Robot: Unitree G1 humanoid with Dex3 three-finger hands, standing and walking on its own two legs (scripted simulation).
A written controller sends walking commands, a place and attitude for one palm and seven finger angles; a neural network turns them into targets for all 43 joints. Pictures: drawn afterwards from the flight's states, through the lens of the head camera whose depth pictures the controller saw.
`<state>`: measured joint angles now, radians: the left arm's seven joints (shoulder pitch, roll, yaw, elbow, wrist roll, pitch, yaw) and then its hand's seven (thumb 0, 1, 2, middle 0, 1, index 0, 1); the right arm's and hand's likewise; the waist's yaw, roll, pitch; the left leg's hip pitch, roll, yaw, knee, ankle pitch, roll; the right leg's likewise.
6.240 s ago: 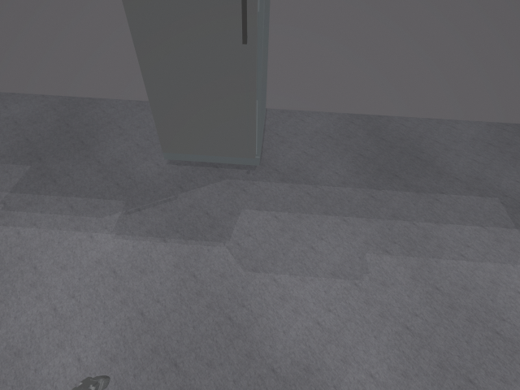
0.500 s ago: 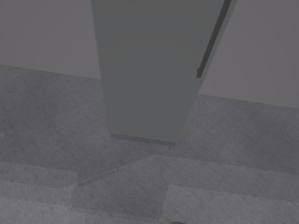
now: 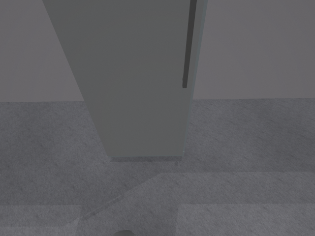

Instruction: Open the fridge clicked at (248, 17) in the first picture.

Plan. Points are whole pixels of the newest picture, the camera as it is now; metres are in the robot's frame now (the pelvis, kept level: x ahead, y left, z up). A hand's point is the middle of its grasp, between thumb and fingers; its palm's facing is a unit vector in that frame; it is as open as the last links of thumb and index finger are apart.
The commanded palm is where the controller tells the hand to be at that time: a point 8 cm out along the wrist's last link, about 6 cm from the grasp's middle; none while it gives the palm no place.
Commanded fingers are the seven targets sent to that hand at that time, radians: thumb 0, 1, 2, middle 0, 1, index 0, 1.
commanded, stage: take the last steps up to it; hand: right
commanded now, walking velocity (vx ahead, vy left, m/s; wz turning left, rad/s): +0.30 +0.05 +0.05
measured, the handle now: (189, 29) +0.72 -0.08 +0.19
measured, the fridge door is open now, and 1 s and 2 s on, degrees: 0 0 0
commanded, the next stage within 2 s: come to a stop and stand still in 0.46 s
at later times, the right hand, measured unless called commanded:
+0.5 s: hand (208, 219) +0.22 -0.14 -0.18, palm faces +0.04 +0.98 -0.19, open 7.2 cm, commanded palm none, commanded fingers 0.00 -0.90 -0.90 0.20 0.30 0.20 0.30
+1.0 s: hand (209, 196) +0.29 -0.15 -0.18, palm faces +0.03 +0.97 -0.24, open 7.4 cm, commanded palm none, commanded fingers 0.00 -0.90 -0.90 0.20 0.30 0.20 0.30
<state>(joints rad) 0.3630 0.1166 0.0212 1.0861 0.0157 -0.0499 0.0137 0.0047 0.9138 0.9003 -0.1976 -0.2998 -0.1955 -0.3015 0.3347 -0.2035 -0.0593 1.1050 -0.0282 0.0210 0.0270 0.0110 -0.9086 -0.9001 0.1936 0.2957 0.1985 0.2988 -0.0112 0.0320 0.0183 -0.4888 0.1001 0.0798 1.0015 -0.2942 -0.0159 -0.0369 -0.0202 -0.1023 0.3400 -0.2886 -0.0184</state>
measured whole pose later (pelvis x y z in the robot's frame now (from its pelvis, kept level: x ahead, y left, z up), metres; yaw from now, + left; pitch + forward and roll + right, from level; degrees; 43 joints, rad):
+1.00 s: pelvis +0.24 +0.05 -0.01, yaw +2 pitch -1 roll +1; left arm 0.13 0.17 0.06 1.03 0.02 0.02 0.03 -0.01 0.92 0.90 -0.20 -0.30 -0.20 -0.30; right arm 0.20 -0.20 -0.07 1.01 -0.02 0.05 -0.03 0.00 -0.91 -0.90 0.19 0.30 0.20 0.30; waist -0.01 0.00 0.10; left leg -0.36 0.05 0.04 0.83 -0.44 -0.03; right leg -0.26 -0.08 -0.14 0.49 -0.21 -0.01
